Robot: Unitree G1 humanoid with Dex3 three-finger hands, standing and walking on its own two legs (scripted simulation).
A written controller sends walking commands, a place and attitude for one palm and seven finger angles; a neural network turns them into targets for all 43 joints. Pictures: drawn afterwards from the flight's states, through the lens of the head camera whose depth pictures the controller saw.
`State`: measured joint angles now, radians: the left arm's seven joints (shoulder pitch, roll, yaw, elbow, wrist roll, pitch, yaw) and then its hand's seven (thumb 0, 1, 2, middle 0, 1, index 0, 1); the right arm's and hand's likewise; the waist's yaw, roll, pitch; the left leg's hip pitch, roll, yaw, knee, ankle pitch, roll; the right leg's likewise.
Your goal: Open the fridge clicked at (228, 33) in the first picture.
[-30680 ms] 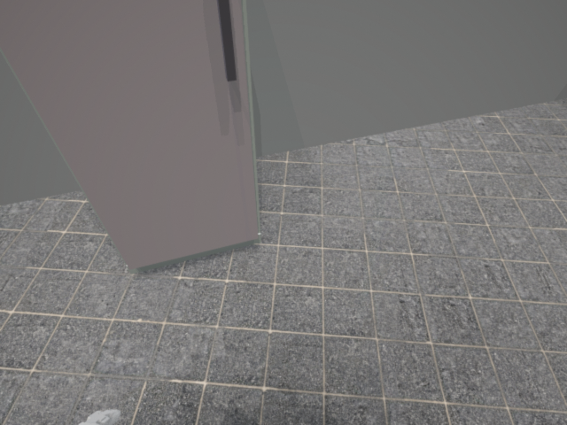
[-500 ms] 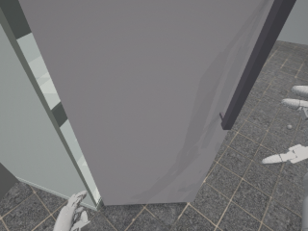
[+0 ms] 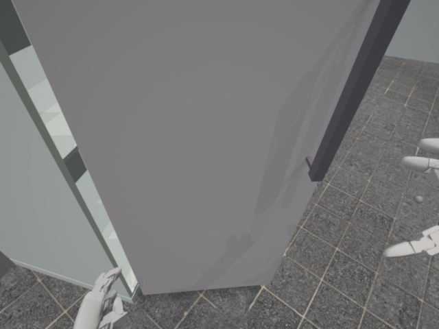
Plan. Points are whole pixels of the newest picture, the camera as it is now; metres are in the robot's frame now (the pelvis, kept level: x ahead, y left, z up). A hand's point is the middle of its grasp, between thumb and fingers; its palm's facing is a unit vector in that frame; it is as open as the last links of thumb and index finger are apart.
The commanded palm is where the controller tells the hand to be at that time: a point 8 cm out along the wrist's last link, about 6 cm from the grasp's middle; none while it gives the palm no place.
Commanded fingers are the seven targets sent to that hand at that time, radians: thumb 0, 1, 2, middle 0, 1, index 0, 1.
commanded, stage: draw the hand back to the body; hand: right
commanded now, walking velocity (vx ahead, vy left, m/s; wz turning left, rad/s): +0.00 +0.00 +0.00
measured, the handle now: (340, 102) +0.42 -0.20 +0.24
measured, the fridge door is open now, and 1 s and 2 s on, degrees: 69 69 69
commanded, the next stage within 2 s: step back with the hand held close in 1.54 s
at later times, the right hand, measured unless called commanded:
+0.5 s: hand (429, 230) +0.21 -0.27 +0.18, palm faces +0.28 +0.96 -0.08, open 14.5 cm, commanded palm +0.17 -0.31 +0.19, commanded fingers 0.00 0.26 -0.34 0.24 0.98 0.24 0.98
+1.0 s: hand (431, 232) +0.21 -0.28 +0.18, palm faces +0.44 +0.82 -0.37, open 10.4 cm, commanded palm +0.16 -0.31 +0.19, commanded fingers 0.00 -0.65 -0.78 0.21 0.45 0.21 0.45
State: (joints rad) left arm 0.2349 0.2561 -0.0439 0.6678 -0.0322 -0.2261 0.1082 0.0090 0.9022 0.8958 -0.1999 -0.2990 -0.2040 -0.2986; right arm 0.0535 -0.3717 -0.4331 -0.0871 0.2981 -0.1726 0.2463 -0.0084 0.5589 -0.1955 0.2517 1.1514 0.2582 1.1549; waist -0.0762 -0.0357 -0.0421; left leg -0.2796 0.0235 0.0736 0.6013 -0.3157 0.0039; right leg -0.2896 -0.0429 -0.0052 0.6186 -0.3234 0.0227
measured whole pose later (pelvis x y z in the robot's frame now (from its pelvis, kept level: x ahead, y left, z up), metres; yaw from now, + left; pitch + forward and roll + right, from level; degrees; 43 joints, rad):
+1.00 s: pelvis +0.01 -0.02 +0.01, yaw +1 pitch -6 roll +0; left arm 0.24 0.23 -0.01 0.70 0.02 -0.17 0.09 0.01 0.90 0.90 -0.20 -0.30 -0.20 -0.30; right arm 0.41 -0.35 -0.33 -0.35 0.06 -0.09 -0.11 0.00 -0.29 -0.61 0.22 0.65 0.23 0.66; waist -0.06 -0.04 0.01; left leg -0.08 0.04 0.04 0.41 -0.24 -0.02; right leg -0.07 -0.02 -0.04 0.43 -0.26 0.00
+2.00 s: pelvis -0.02 -0.03 +0.01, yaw +2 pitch +0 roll +1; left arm 0.17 0.24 0.01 0.54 0.01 0.00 0.08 0.01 0.90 0.90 -0.20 -0.30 -0.20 -0.30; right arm 0.56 -0.41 -0.37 -0.48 0.05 -0.13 -0.11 0.02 -0.89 -0.89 0.21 0.30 0.21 0.31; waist 0.00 -0.02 0.03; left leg -0.25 0.05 0.02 0.42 -0.17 -0.04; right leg -0.26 -0.01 -0.06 0.47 -0.22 -0.03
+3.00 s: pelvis -0.17 -0.03 +0.02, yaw +4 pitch +1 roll +2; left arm 0.15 0.19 0.01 0.57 0.02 -0.13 0.04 0.01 0.90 0.90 -0.20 -0.30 -0.20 -0.30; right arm 0.51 -0.48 -0.42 -0.54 0.05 -0.19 -0.11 0.02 -0.89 -0.89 0.21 0.30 0.21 0.31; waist 0.02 0.03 0.04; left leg -0.37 -0.07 -0.01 0.87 -0.48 -0.02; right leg -0.33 -0.04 -0.06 0.35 -0.03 -0.05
